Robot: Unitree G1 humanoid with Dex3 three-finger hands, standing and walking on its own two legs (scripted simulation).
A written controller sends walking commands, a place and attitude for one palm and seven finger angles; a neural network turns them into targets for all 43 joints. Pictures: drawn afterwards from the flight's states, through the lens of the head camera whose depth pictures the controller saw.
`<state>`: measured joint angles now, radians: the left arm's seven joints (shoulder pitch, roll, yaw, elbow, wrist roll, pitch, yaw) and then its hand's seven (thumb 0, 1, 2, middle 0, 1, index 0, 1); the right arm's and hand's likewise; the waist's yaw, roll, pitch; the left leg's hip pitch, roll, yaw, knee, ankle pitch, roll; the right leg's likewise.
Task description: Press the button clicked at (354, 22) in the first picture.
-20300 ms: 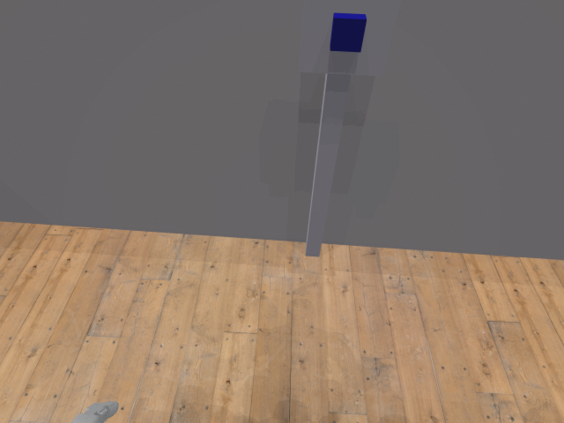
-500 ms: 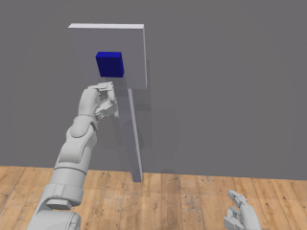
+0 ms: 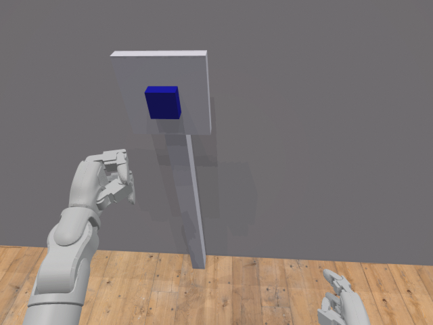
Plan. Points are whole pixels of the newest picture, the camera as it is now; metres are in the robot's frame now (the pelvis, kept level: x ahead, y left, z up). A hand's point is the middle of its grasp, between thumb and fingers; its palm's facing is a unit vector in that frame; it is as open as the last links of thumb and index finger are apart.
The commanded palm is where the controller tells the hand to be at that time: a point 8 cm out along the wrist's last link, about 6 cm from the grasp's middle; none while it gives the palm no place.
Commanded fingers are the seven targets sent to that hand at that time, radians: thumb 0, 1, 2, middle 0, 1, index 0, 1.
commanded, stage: draw the hand back to the body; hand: left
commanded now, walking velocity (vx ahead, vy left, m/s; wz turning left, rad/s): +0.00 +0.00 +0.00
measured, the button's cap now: (164, 102) +0.54 +0.17 +0.17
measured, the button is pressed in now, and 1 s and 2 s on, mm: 0 0 0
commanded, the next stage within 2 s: step back with the hand held close in 0.92 s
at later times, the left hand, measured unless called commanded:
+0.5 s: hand (73, 221) +0.22 +0.24 +0.15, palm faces +0.34 -0.88 -0.32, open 3.1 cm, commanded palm +0.17 +0.28 +0.17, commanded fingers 0.00 0.90 0.90 -1.30 -1.50 -1.30 -1.50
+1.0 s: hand (49, 232) +0.20 +0.26 +0.16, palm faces +0.41 -0.84 -0.36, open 3.1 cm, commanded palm +0.14 +0.30 +0.18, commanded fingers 0.00 0.90 0.90 -1.30 -1.50 -1.30 -1.50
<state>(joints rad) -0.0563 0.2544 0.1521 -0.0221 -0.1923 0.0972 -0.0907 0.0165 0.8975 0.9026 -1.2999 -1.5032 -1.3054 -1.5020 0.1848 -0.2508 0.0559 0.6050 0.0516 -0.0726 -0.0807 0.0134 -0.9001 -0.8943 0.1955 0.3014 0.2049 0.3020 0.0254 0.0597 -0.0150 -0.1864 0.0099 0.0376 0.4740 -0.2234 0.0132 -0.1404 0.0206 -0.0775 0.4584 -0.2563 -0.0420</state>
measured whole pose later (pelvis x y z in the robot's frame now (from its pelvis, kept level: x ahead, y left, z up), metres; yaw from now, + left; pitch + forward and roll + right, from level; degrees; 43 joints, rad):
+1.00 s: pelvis +0.02 +0.02 +0.01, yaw +0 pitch -5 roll -1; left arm 0.52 0.31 0.26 -0.48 -0.05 -0.09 0.11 0.02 0.89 0.90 -1.30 -1.50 -1.31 -1.50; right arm 0.19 -0.21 0.04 0.61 -0.01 -0.08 -0.07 0.01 -0.90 -0.89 0.20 0.30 0.21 0.30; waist 0.07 0.06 0.02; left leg -0.10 -0.01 0.04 0.41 -0.22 0.03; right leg -0.03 0.01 -0.07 0.35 -0.23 -0.02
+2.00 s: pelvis -0.09 +0.05 +0.00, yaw +1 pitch +4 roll -5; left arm 0.63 0.43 0.42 -0.65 -0.03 -0.26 0.16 0.01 0.89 0.90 -1.31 -1.50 -1.31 -1.50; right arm 0.25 -0.16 0.01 0.60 -0.01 -0.09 -0.05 0.01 -0.90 -0.89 0.20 0.30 0.21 0.30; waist -0.01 0.01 -0.02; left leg -0.46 0.01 -0.01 0.42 -0.02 0.08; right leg -0.33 0.07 -0.01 0.88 -0.48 0.00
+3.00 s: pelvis -0.17 +0.08 -0.01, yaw -3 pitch -2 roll -2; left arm 0.60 0.31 0.33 -0.47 -0.03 -0.16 0.15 0.01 0.89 0.90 -1.31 -1.50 -1.31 -1.50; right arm 0.26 -0.22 0.01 0.68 0.01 -0.08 -0.09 0.01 -0.90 -0.89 0.20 0.30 0.21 0.30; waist 0.04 0.02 -0.06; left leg -0.33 -0.02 -0.02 0.57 -0.21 0.03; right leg -0.13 -0.01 -0.10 0.52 -0.36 0.01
